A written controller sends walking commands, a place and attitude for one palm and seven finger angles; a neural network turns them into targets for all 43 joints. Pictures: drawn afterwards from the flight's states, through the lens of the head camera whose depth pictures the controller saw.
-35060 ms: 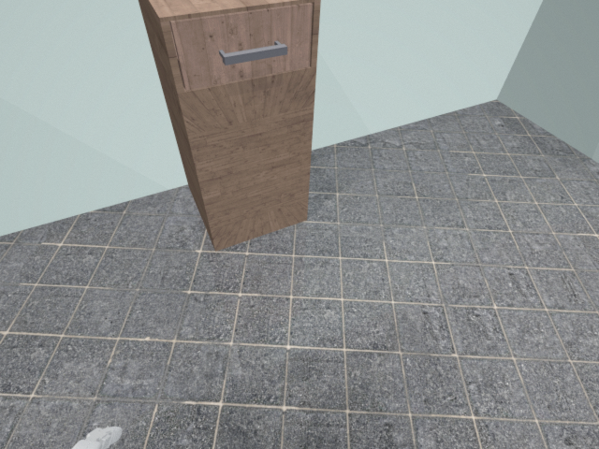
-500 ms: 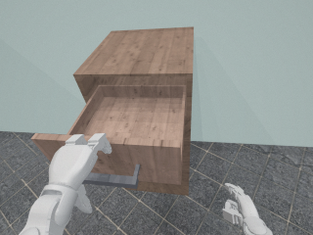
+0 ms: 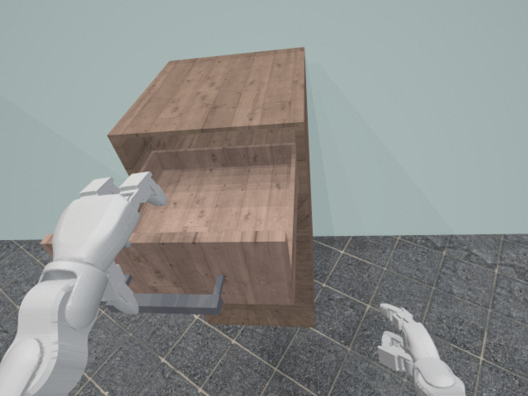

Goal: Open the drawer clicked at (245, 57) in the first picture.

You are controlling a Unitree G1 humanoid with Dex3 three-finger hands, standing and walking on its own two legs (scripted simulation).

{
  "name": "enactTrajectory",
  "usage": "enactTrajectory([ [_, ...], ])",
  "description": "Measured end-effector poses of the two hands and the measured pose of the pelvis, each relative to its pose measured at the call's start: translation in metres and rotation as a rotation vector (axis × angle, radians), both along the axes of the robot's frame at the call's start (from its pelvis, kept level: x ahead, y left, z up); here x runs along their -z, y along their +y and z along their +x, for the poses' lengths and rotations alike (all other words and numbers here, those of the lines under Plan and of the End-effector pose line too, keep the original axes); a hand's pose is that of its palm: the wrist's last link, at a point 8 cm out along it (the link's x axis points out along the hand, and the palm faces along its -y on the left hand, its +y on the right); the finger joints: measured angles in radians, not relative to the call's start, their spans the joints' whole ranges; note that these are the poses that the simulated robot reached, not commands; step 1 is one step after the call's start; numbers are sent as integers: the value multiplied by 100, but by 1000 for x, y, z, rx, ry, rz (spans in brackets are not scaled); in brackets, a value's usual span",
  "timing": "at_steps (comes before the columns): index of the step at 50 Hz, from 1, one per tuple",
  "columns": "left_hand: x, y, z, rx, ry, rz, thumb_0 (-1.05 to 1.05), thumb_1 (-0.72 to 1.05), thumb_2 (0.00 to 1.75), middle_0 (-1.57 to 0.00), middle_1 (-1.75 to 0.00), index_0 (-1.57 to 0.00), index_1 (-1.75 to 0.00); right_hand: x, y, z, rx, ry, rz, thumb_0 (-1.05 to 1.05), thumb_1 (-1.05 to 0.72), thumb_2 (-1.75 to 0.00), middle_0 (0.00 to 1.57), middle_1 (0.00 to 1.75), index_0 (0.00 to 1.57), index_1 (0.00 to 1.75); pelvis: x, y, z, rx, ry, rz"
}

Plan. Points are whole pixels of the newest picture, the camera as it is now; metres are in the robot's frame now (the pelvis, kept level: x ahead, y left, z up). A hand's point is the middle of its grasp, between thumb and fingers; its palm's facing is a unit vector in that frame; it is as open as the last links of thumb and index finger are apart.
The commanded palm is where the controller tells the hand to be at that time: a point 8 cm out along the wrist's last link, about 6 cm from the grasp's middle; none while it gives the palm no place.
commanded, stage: draw the hand back to the body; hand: left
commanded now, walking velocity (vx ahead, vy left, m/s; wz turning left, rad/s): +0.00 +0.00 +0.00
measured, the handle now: (168, 291) +0.25 +0.21 +0.04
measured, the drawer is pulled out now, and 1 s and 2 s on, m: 0.30 0.30 0.30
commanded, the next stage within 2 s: step back with the hand held close in 1.66 s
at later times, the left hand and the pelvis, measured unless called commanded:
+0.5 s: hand (103, 260) +0.22 +0.23 +0.17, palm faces +0.15 -0.09 -0.98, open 13.8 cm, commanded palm +0.17 +0.24 +0.24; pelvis +0.01 +0.01 +0.00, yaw +1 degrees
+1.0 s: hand (91, 227) +0.22 +0.22 +0.23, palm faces +0.43 -0.84 -0.34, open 12.6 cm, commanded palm +0.17 +0.27 +0.23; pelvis +0.04 +0.01 +0.00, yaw +1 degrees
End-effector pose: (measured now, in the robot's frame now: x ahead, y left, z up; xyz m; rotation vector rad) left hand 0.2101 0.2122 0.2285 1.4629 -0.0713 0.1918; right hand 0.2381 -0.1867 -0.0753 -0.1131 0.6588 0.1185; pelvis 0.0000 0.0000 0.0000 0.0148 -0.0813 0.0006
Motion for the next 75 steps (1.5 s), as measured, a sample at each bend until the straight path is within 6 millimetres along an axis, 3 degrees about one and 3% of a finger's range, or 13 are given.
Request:
enactTrajectory([
  [10, 1, 2, -6, 32, -15, 8, 0, -49, 30, -32, -120, -32, -121, 8, -10, -5, 13, 16, -36, 2, -91, -90, 20, 30, 20, 30, 1, 0, 5, -9, 4, -3],
  [19, 1, 24, -13, -51, 0, 8, 0, -49, 30, -32, -120, -32, -121, 7, 1, 4, -4, 8, -18, 2, -91, -90, 20, 30, 20, 30, 2, 2, 8, -13, 12, -5],
  [28, 5, 25, -24, -13, 14, 8, 0, -49, 30, -32, -120, -32, -121, -1, 12, 16, -25, -22, -36, 2, -91, -90, 20, 30, 20, 30, 2, 7, 14, -21, 18, -10],
  [34, -1, 38, -27, -46, -17, 32, 0, -49, 30, -32, -120, -32, -121, -3, 16, 21, -37, -20, -44, 2, -90, -90, 20, 30, 20, 30, 2, 9, 16, -23, 20, -12],
  [37, -1, 40, -28, 77, -145, -452, 0, -48, 31, -32, -119, -33, -120, -9, 18, 19, -12, -78, -43, 2, -91, -90, 20, 30, 20, 30, 2, 10, 16, -25, 9, -16],
  [40, 6, 39, -30, 150, -264, -764, 0, -45, 32, -32, -117, -32, -118, -14, 16, 9, 22, -113, -58, 2, -90, -90, 20, 30, 20, 30, 2, 7, 20, -18, 8, -17],
  [45, 0, 42, -33, 209, -433, -928, -1, -34, 37, -31, -110, -31, -110, -13, 5, -10, 50, -94, -121, 1, -90, -90, 20, 30, 20, 30, 1, 4, 30, -18, 4, -22],
  [54, -8, 55, -21, 195, -479, -903, 0, -7, 49, -28, -92, -28, -92, 3, -16, -25, 106, -15, -148, 2, -90, -90, 20, 30, 20, 30, 1, 7, 39, -13, 12, -23],
  [60, -1, 57, -16, 156, -417, -895, 0, 14, 58, -27, -78, -27, -79, 5, -21, -20, 133, -12, -140, 2, -90, -90, 20, 30, 20, 30, 0, 7, 42, -6, 25, -22],
  [75, -3, 69, -32, 70, -470, -884, 1, 66, 80, -23, -45, -23, -45, -4, -14, 2, 108, -68, -112, 2, -90, -90, 20, 30, 20, 30, 0, 2, 41, -19, 22, -22],
])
